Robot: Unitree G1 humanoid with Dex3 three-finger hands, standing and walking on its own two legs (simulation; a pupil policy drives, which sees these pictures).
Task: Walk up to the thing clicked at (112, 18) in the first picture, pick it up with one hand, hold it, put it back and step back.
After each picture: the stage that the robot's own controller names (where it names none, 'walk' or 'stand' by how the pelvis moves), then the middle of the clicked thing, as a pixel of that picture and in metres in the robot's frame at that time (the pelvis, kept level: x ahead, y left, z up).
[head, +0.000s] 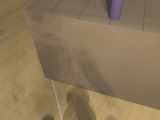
stand; out of the picture +0.86 -0.17 +0.10
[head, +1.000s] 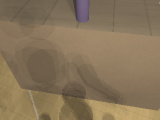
rise first; out of the picture +0.79 +0.06 +0.12
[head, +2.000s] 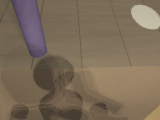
stand; (31, 26) +0.49 +0.21 +0.13
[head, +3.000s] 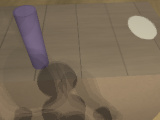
stand; (33, 41) +0.49 +0.20 +0.10
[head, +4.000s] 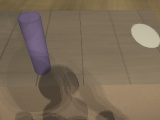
stand; (37, 47) +0.47 +0.19 +0.09
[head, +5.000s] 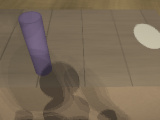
stand; (38, 47) +0.46 +0.19 +0.09
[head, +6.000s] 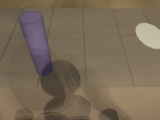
stand; (38, 47) +0.46 +0.18 +0.09
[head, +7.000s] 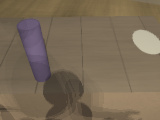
rise first; (36, 54) +0.44 +0.20 +0.10
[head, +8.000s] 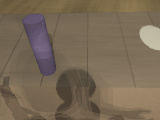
go down; (41, 48) +0.47 +0.20 +0.10
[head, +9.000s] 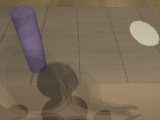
go down; (31, 44) +0.47 +0.19 +0.11
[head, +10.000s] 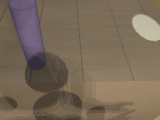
go down; (31, 38) +0.46 +0.18 +0.13
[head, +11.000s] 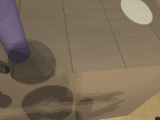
close in; (8, 27) +0.45 +0.20 +0.15
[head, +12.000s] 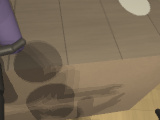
close; (0, 16) +0.49 +0.21 +0.16
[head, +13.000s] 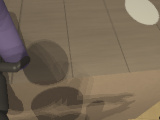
lift; (4, 36) +0.42 +0.21 +0.16
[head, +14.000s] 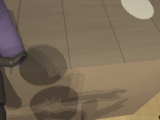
lift; (1, 30) +0.44 +0.21 +0.17
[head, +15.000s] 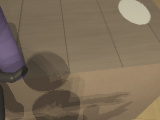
lift; (2, 46) +0.40 +0.21 +0.16
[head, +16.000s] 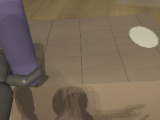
lift; (17, 43) +0.31 +0.17 +0.28
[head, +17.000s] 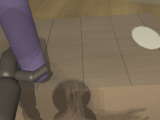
hold; (24, 40) +0.33 +0.16 +0.26
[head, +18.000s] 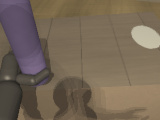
hold; (26, 44) +0.33 +0.16 +0.25
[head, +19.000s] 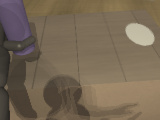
crouch; (11, 11) +0.42 +0.19 +0.29
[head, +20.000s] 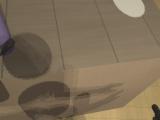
lower; out of the picture +0.49 +0.23 +0.15
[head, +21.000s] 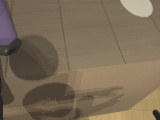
lower; out of the picture +0.48 +0.22 +0.16
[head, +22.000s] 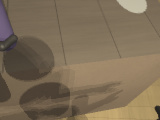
lower; out of the picture +0.50 +0.22 +0.17
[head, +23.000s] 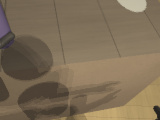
lower; out of the picture +0.50 +0.23 +0.17
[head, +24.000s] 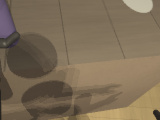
loosen; out of the picture +0.50 +0.22 +0.17
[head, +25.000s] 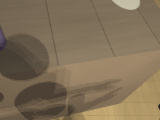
rise; out of the picture +0.49 +0.23 +0.17
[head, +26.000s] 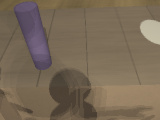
sink last; (36, 40) +0.47 +0.20 +0.14
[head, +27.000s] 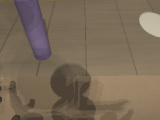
stand; (35, 30) +0.50 +0.21 +0.14
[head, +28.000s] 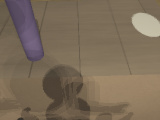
stand; (27, 30) +0.50 +0.21 +0.15
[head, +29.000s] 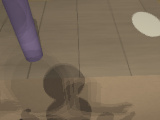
stand; (25, 30) +0.49 +0.22 +0.15
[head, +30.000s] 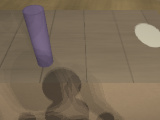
stand; (40, 39) +0.51 +0.20 +0.10
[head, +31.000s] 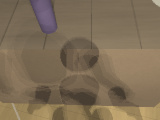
walk; (41, 3) +0.60 +0.18 +0.12
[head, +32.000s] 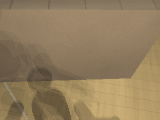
walk; out of the picture +0.86 +0.20 +0.11
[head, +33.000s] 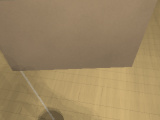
stand; out of the picture +1.12 +0.22 +0.12
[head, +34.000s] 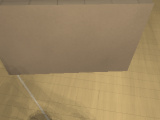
stand; out of the picture +1.12 +0.21 +0.09
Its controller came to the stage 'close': yes
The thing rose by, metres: 0.20
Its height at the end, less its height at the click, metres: +0.00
